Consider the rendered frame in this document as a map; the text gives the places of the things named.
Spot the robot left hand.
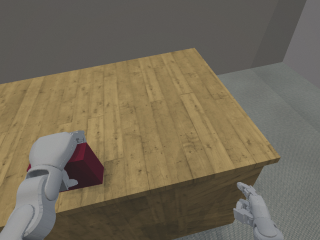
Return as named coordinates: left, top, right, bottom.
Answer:
left=29, top=130, right=87, bottom=192

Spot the robot right hand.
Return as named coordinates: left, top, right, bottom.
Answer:
left=233, top=182, right=271, bottom=227

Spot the robot right forearm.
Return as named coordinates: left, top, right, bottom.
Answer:
left=252, top=217, right=284, bottom=240

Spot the sponge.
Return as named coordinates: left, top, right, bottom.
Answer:
left=27, top=142, right=104, bottom=193

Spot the robot left forearm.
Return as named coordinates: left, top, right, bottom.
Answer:
left=0, top=165, right=63, bottom=240

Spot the table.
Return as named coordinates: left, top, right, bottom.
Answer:
left=0, top=48, right=281, bottom=240

